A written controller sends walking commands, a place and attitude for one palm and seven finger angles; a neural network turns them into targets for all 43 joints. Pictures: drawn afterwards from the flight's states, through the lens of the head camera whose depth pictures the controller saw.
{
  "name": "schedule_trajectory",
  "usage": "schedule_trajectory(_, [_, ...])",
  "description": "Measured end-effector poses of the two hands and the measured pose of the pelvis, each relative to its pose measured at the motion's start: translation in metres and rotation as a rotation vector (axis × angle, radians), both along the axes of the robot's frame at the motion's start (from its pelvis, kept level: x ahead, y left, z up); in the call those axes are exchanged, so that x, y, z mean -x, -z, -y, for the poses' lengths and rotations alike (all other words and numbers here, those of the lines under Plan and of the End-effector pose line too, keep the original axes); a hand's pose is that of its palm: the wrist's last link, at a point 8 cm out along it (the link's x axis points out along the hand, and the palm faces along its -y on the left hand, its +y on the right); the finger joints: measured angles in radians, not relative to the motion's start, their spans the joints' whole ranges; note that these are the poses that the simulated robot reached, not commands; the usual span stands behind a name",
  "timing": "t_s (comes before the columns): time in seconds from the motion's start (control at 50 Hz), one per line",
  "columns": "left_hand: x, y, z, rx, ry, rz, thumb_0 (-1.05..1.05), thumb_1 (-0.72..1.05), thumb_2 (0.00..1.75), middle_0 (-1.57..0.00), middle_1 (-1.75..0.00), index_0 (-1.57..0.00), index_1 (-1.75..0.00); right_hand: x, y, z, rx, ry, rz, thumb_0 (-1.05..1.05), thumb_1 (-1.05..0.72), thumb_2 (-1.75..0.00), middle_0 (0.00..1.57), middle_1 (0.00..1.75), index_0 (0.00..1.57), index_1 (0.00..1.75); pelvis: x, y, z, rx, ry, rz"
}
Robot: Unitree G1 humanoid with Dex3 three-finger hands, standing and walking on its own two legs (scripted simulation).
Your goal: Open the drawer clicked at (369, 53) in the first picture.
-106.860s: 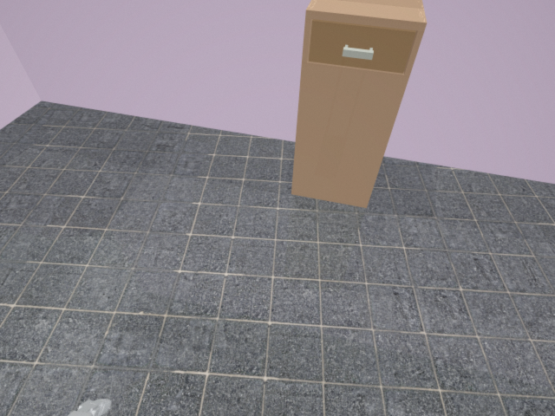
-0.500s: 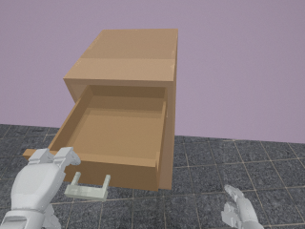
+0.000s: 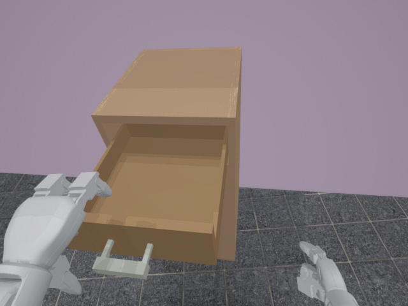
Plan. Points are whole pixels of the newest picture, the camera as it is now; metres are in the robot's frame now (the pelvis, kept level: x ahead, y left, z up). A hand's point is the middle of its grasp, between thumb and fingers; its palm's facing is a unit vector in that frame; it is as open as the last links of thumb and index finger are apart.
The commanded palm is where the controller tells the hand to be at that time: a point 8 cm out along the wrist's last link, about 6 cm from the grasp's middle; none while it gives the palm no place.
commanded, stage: lift the hand off the handle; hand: left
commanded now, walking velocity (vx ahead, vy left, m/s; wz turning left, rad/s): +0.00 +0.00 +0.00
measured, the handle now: (125, 257) +0.20 +0.20 +0.01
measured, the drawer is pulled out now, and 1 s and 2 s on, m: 0.30 0.30 0.30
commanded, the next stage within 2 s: draw the hand back to the body in 0.08 s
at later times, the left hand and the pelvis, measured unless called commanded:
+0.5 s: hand (60, 238) +0.16 +0.24 +0.15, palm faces +0.11 -0.05 -0.99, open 13.9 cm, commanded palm +0.13 +0.24 +0.20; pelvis -0.01 -0.01 +0.00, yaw +1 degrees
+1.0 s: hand (76, 221) +0.18 +0.22 +0.17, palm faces +0.39 -0.82 -0.41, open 13.4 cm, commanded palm +0.13 +0.26 +0.20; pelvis +0.00 +0.00 +0.00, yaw +0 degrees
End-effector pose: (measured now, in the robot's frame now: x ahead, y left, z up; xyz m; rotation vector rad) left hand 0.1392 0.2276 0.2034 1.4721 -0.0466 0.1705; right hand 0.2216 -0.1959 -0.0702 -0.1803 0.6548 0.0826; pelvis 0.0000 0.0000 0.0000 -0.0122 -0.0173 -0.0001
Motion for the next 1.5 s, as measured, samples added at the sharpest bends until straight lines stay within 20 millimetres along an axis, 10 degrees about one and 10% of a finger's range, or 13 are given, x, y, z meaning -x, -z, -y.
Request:
schedule_trajectory(0.8, [0.009, 0.001, -0.021, -0.045, 0.020, -0.056, -0.01, -0.49, 0.30, -0.32, -1.20, -0.32, -1.20, 0.015, 0.004, 0.011, 0.024, 0.038, -0.029, 0.01, -0.90, -0.90, 0.20, 0.30, 0.20, 0.29, 0.004, 0.002, 0.002, 0.010, -0.001, -0.009])
schedule_trajectory(0.9, [0.007, 0.015, -0.040, 0.681, -0.038, 0.155, -0.01, -0.46, 0.32, -0.31, -1.18, -0.31, -1.18, 0.022, 0.001, 0.007, 0.011, 0.102, 0.037, 0.01, -0.90, -0.90, 0.20, 0.30, 0.20, 0.29, 0.005, 0.000, 0.001, 0.004, -0.004, 0.020])
schedule_trajectory(1.0, [0.000, 0.020, -0.033, 0.961, -0.007, 0.315, -0.01, -0.37, 0.36, -0.30, -1.11, -0.30, -1.11, 0.036, -0.004, 0.006, 0.043, 0.111, 0.056, 0.01, -0.90, -0.90, 0.20, 0.30, 0.20, 0.29, -0.004, -0.001, 0.003, -0.002, -0.006, 0.025])
schedule_trajectory(1.5, [-0.015, 0.007, -0.031, 0.932, -0.019, 0.320, 0.00, 0.45, 0.71, -0.24, -0.58, -0.24, -0.58, 0.021, 0.002, 0.032, 0.048, 0.148, 0.025, 0.01, -0.90, -0.90, 0.20, 0.30, 0.20, 0.29, -0.017, -0.005, 0.014, -0.007, -0.005, 0.007])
